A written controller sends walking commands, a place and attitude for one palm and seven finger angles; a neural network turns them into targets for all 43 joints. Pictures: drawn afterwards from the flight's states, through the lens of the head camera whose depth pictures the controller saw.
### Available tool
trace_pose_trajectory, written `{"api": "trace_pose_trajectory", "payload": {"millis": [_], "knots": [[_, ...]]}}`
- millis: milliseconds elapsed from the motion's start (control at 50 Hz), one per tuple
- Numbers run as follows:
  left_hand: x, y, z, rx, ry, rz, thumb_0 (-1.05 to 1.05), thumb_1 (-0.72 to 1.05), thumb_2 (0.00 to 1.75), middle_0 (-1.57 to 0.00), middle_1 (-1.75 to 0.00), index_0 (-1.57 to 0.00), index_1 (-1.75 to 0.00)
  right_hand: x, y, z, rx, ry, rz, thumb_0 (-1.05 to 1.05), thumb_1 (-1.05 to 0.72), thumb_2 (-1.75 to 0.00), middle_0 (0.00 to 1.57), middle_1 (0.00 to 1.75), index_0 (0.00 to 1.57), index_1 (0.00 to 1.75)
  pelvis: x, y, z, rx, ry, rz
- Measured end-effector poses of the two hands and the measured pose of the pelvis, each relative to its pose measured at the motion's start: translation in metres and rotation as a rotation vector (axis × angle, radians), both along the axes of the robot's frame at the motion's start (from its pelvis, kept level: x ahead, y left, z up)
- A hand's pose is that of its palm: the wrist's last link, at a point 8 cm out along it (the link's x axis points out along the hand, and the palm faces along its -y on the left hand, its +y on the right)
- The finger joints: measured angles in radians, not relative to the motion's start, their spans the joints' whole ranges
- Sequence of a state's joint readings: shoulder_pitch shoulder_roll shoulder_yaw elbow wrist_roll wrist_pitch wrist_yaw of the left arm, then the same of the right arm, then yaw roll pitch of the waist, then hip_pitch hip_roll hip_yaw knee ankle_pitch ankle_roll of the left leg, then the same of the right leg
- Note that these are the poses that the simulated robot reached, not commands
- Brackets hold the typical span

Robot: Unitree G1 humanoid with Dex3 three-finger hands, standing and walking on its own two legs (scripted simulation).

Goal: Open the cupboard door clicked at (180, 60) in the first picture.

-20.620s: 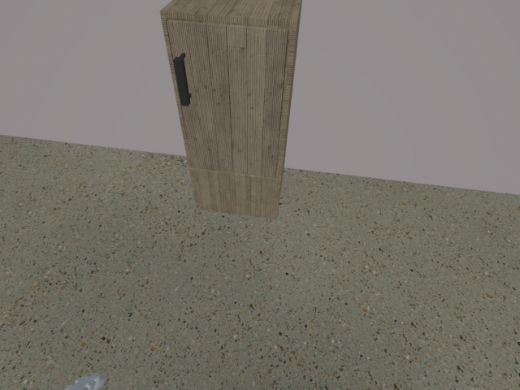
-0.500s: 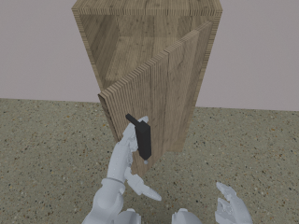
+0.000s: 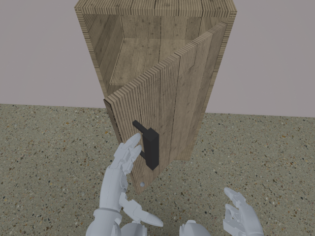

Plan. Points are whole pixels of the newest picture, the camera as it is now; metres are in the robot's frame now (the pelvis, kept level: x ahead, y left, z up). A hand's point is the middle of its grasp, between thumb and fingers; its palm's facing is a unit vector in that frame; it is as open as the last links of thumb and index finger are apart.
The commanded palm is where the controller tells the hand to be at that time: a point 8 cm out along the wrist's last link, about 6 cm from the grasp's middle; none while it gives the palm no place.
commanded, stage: slide the hand sideways off the handle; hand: left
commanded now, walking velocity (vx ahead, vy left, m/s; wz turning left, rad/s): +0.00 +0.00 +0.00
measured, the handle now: (145, 146) +0.33 +0.05 +0.05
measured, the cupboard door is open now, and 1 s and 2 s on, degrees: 49 49 49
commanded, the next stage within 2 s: draw the hand back to the body in 0.48 s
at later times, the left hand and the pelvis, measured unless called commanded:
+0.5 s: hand (117, 204) +0.19 +0.10 +0.05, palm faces -0.02 -1.00 +0.00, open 16.2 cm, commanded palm +0.16 +0.15 +0.05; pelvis +0.01 -0.02 -0.01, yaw +1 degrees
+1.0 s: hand (87, 199) +0.18 +0.14 +0.11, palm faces -0.05 -1.00 -0.05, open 16.3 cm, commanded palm +0.15 +0.20 +0.13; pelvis +0.01 -0.01 +0.02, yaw +1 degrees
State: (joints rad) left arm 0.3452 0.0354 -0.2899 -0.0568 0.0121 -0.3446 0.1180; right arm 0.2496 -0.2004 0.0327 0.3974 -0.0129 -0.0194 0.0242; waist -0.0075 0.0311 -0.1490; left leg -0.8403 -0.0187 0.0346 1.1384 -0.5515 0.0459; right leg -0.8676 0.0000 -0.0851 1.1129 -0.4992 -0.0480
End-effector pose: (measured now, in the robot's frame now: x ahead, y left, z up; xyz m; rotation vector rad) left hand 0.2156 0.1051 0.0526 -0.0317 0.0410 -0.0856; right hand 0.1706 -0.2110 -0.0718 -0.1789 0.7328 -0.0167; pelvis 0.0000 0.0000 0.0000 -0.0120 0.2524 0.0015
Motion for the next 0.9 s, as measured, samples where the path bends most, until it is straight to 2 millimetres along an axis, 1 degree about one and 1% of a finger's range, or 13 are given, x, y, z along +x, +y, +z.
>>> {"api": "trace_pose_trajectory", "payload": {"millis": [180,300,420,540,640,700,820,900], "knots": [[-0.013,0.012,-0.002,0.029,0.007,0.014,-0.01,-0.50,0.30,-0.20,-0.32,-0.22,-0.33,0.013,-0.007,-0.002,-0.010,-0.011,0.009,0.01,-0.91,-0.90,0.21,0.30,0.20,0.30,0.007,-0.006,-0.004,0.002,0.018,0.002],[-0.027,0.028,-0.001,0.038,0.031,0.042,-0.01,-0.50,0.30,-0.19,-0.32,-0.23,-0.33,0.019,-0.013,-0.002,-0.013,-0.019,-0.003,0.01,-0.91,-0.90,0.21,0.30,0.20,0.30,0.011,-0.011,-0.005,0.002,0.021,0.004],[-0.040,0.045,0.000,0.042,0.026,0.097,-0.01,-0.50,0.30,-0.17,-0.31,-0.19,-0.32,0.022,-0.020,-0.004,-0.028,-0.037,0.001,0.01,-0.91,-0.90,0.21,0.30,0.20,0.30,0.009,-0.015,-0.009,-0.002,0.029,0.016],[-0.048,0.044,0.001,0.032,0.002,0.042,-0.01,-0.50,0.30,-0.15,-0.30,-0.17,-0.31,0.022,-0.025,-0.008,-0.037,-0.057,-0.007,0.01,-0.91,-0.90,0.21,0.30,0.20,0.30,0.004,-0.016,-0.015,-0.005,0.034,0.020],[-0.049,0.042,0.001,0.037,0.001,0.018,-0.01,-0.50,0.30,-0.15,-0.30,-0.16,-0.30,0.018,-0.024,-0.009,-0.034,-0.069,-0.020,0.01,-0.91,-0.90,0.20,0.30,0.20,0.30,-0.001,-0.016,-0.018,-0.005,0.029,0.016],[-0.048,0.052,0.009,0.072,-0.009,0.034,-0.01,-0.50,0.30,-0.15,-0.30,-0.16,-0.30,0.013,-0.023,-0.007,-0.025,-0.064,-0.034,0.01,-0.91,-0.90,0.20,0.30,0.20,0.30,-0.003,-0.016,-0.015,-0.004,0.014,0.013],[-0.049,0.075,0.045,0.100,-0.053,0.084,-0.01,-0.50,0.30,-0.15,-0.30,-0.16,-0.30,0.003,-0.017,0.008,-0.003,-0.068,-0.057,0.01,-0.91,-0.90,0.21,0.30,0.20,0.30,-0.001,-0.013,0.001,-0.011,-0.030,0.017],[-0.049,0.080,0.055,0.085,-0.032,0.060,-0.01,-0.50,0.30,-0.15,-0.30,-0.15,-0.30,-0.001,-0.017,0.023,-0.016,-0.087,-0.063,0.01,-0.91,-0.90,0.21,0.30,0.20,0.30,0.002,-0.010,0.011,-0.015,-0.052,0.019]]}}
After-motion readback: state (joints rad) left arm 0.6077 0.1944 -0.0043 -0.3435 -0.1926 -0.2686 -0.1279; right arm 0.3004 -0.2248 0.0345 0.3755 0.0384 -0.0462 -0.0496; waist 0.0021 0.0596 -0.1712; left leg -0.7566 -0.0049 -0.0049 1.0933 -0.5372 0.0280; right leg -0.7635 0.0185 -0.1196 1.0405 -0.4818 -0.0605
